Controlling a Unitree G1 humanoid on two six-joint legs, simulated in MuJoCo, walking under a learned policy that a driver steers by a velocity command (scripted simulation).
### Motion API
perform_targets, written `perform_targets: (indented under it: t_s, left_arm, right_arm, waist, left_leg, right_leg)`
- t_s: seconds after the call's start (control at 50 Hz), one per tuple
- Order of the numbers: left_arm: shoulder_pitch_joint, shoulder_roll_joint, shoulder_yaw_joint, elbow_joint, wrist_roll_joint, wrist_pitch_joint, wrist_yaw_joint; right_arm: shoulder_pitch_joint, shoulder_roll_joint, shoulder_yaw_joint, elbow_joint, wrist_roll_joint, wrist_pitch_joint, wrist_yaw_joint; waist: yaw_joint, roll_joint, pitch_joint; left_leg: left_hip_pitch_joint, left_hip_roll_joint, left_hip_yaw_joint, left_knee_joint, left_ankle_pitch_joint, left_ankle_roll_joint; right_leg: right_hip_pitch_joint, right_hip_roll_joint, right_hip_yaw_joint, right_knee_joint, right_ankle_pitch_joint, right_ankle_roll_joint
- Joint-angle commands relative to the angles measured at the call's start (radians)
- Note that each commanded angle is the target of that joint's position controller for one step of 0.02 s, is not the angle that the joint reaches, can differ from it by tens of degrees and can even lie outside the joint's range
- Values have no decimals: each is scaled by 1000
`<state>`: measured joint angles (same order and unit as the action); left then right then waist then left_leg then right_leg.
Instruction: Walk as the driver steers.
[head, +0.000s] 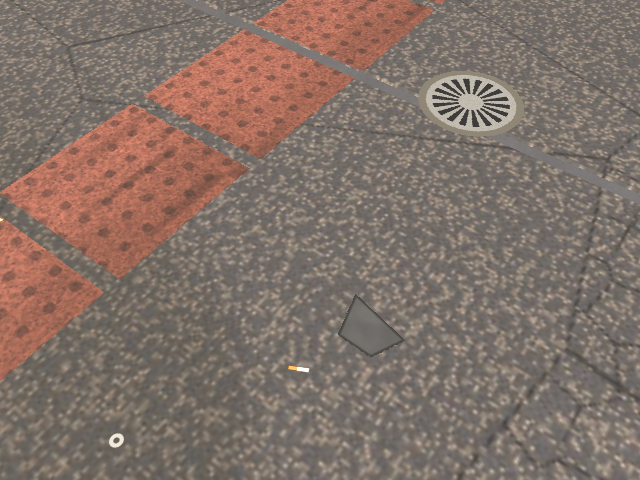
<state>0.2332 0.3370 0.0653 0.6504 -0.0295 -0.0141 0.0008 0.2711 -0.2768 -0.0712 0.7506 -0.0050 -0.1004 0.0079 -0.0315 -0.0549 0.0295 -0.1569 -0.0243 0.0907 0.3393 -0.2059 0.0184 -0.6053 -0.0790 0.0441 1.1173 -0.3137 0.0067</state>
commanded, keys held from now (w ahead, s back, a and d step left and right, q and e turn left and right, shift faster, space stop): w+e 0.08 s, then w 0.08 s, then w+q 0.24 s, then q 0.60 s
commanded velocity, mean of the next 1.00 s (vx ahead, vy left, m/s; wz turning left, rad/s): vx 0.31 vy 0.00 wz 0.18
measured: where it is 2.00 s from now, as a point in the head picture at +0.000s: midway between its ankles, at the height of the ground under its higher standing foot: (317, 400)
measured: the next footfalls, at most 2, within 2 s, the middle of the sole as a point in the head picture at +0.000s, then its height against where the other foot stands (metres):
right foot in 0.26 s outside the picture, level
left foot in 0.74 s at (303, 453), level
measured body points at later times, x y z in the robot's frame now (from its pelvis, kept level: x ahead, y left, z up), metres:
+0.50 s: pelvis +0.28 -0.08 +0.00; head +0.31 -0.09 +0.45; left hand +0.37 +0.19 -0.10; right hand +0.39 -0.37 -0.12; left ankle +0.33 +0.08 -0.66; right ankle +0.27 -0.17 -0.74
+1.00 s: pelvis +0.43 -0.06 -0.01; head +0.48 -0.03 +0.44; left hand +0.55 +0.25 -0.11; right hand +0.64 -0.30 -0.10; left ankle +0.49 +0.03 -0.74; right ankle +0.50 -0.22 -0.69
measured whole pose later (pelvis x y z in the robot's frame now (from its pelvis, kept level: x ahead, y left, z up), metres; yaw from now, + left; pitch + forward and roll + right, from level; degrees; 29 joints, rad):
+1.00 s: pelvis +0.43 -0.06 -0.01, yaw +15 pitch +3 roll -1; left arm 0.07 0.30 0.06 0.68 0.01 0.00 0.04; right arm 0.18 -0.31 -0.08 0.65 0.00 0.02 -0.01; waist -0.03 -0.01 0.08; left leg -0.40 -0.10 -0.10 0.46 -0.09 0.07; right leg -0.54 -0.01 0.10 0.94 -0.41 0.08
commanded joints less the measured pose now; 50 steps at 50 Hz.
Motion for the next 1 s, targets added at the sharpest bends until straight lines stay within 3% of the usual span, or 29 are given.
perform_targets:
  t_s: [0.02, 0.1, 0.18, 0.2, 0.22, 0.24, 0.26, 0.28, 0.3, 0.32, 0.34, 0.36, 0.4, 0.46, 0.5, 0.54, 0.58, 0.64, 0.68, 0.72, 0.74, 0.76, 0.78, 0.8, 0.82, 0.84, 0.88, 0.92, 1.0]
  left_arm:
    - [-10, 14, -5, -83, 11, -7, -12]
    - [-128, 3, -16, -107, 9, -25, -38]
    - [-218, 16, -13, -153, 9, -32, -51]
    - [-203, 34, -3, -157, 14, -33, -50]
    - [-127, 63, 14, -142, 19, -33, -47]
    - [32, 107, 41, -95, 20, -31, -39]
    - [200, 177, 66, -62, 26, -23, -22]
    - [213, 284, 74, -64, 42, -25, -12]
    - [231, 191, 52, -82, 41, -36, -18]
    - [182, 151, 37, -62, 41, -45, -22]
    - [128, 122, 29, -49, 34, -52, -23]
    - [74, 86, 21, -44, 36, -58, -24]
    - [21, 46, 14, -43, 46, -78, -25]
    - [-24, 50, 20, -14, 50, -103, -17]
    - [-44, 61, 26, -1, 50, -99, 0]
    - [-56, 72, 30, 3, 47, -86, 16]
    - [-27, 91, 36, 21, 41, -72, 27]
    - [-16, 113, 48, 39, 21, -46, 34]
    - [-40, 125, 56, 35, 3, -29, 40]
    - [-65, 114, 55, 25, -9, -14, 45]
    - [-12, 95, 47, 24, 9, -18, 42]
    - [60, -7, 15, -8, 73, -22, 32]
    - [96, 31, 8, 0, 54, -29, 16]
    - [13, 94, 23, -5, 18, -26, 10]
    - [-49, 95, 23, -20, 18, -20, 16]
    - [-77, 90, 25, -15, 33, -11, 30]
    - [-74, 89, 29, -18, 40, 8, 37]
    - [-55, 51, 19, -8, 41, 10, 39]
    - [-80, 32, 11, -2, 37, 12, 39]
  right_arm:
    - [-66, -146, -36, -49, 3, -22, -4]
    - [-47, -180, -40, -24, 14, -12, -6]
    - [41, -223, -49, 26, 40, 8, 3]
    - [49, -239, -51, 36, 46, 16, 3]
    - [46, -249, -49, 45, 49, 26, 2]
    - [52, -230, -37, 52, 48, 32, 0]
    - [64, -175, -9, 38, 26, 27, -1]
    - [192, -35, 35, 8, 13, 12, 10]
    - [109, -158, 8, 27, 46, -3, 12]
    - [20, -195, -8, -10, 73, -5, 13]
    - [-12, -173, -1, -18, 61, -5, 7]
    - [-24, -164, -4, -14, 39, 1, 2]
    - [38, -136, -6, 12, 41, 32, 2]
    - [34, -88, -2, 15, 31, 66, -9]
    - [-5, -72, 1, -8, 20, 69, -7]
    - [-61, -52, 9, -27, 15, 65, 9]
    - [-123, -41, 14, -57, 11, 64, 28]
    - [-151, -74, 0, -95, 13, 69, 51]
    - [-129, -102, -16, -111, 9, 75, 60]
    - [8, -150, -47, -88, 8, 73, 54]
    - [75, -226, -74, -84, 6, 71, 32]
    - [57, -315, -84, -105, -1, 76, 8]
    - [51, -298, -69, -144, -18, 66, 17]
    - [-1, -246, -63, -162, -5, 64, 24]
    - [-53, -204, -52, -162, 18, 66, 21]
    - [-90, -170, -41, -165, 31, 73, 14]
    - [-133, -159, -36, -175, 15, 87, -1]
    - [-132, -177, -45, -176, 3, 95, -13]
    - [-129, -203, -57, -181, 12, 115, -36]
  waist:
    - [25, 125, 25]
    - [-17, 98, 40]
    - [-30, 92, 67]
    - [-4, 102, 50]
    - [55, 110, -5]
    - [141, 106, -97]
    - [212, 49, -219]
    - [111, -226, -382]
    - [188, -100, -455]
    - [173, -86, -277]
    - [134, -50, -181]
    - [98, -38, -124]
    - [43, -49, -103]
    - [5, -6, -34]
    - [1, -14, -10]
    - [20, -16, -4]
    - [51, -9, -12]
    - [55, -16, -23]
    - [31, -29, -38]
    - [-44, 3, -108]
    - [-66, 121, -164]
    - [26, 364, -230]
    - [6, 287, -442]
    - [-26, 162, -385]
    - [-10, 105, -273]
    - [8, 57, -198]
    - [50, 109, -145]
    - [55, 139, -154]
    - [36, 155, -183]
  left_leg:
    - [27, 301, -175, -209, 181, 196]
    - [40, 261, -31, -202, 231, 149]
    - [140, 307, -18, -167, 315, 137]
    - [169, 314, -17, -113, 466, 132]
    - [177, 302, 0, 3, 638, 117]
    - [113, 262, 33, 191, 727, 91]
    - [-99, 213, 37, 478, 478, 49]
    - [-444, 23, -28, 876, -340, -21]
    - [-498, 13, -225, 1001, -390, -17]
    - [-589, 57, -209, 1017, -321, -10]
    - [-582, 110, -185, 954, -232, -6]
    - [-547, 139, -178, 899, -170, -10]
    - [-432, 164, -189, 863, -84, -18]
    - [-421, 142, -188, 785, -45, -50]
    - [-434, 134, -169, 657, 58, -64]
    - [-386, 120, -122, 493, 192, -62]
    - [-366, 103, -92, 386, 261, -57]
    - [-372, 92, -77, 316, 200, -26]
    - [-343, 65, -49, 294, 105, 8]
    - [-160, -7, -8, 181, 145, 61]
    - [24, 42, -125, 124, 532, 111]
    - [283, 282, -469, 213, 1049, 270]
    - [381, 409, -768, 123, 855, 435]
    - [329, 366, -683, 67, 638, 401]
    - [228, 315, -596, 44, 467, 338]
    - [118, 275, -544, 21, 364, 290]
    - [-51, 214, -484, -16, 304, 249]
    - [-86, 183, -445, -13, 361, 241]
    - [-109, 155, -460, -8, 199, 218]
  right_leg:
    - [-104, -63, 49, -100, 110, 15]
    - [-22, -34, -12, -347, 304, -8]
    - [25, 13, -49, -486, 221, -63]
    - [74, 40, -69, -513, 166, -81]
    - [197, 74, -97, -550, 153, -103]
    - [432, 112, -127, -586, 199, -129]
    - [741, -12, 16, -535, 262, -170]
    - [1007, -323, 554, -656, 82, -336]
    - [975, -345, 689, -770, 16, -340]
    - [866, -311, 504, -781, 70, -291]
    - [740, -265, 370, -790, 156, -259]
    - [631, -227, 277, -812, 224, -238]
    - [513, -195, 165, -889, 275, -227]
    - [438, -193, 11, -927, 604, -227]
    - [436, -167, -92, -929, 685, -206]
    - [431, -130, -181, -923, 681, -184]
    - [475, -143, -205, -902, 698, -180]
    - [564, -188, -205, -831, 712, -171]
    - [594, -202, -205, -732, 790, -153]
    - [567, -147, -240, -479, 835, -102]
    - [444, -67, -254, -250, 606, -32]
    - [104, 95, -226, 98, -326, 48]
    - [3, 163, 19, 291, -435, 66]
    - [-52, 115, 75, 302, -344, 50]
    - [-83, 82, 66, 238, -258, 40]
    - [-71, 52, 65, 162, -200, 41]
    - [43, 52, 57, 39, -141, 44]
    - [92, 74, 35, -77, -125, 60]
    - [142, 91, 47, -232, -39, 83]
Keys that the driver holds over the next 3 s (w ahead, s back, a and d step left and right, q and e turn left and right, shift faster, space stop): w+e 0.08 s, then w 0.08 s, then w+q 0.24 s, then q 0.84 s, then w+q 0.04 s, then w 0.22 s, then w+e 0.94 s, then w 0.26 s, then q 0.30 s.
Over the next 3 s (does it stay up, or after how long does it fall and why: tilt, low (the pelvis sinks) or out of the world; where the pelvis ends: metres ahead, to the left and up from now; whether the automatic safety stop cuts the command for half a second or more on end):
stays up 1.17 0.10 -0.01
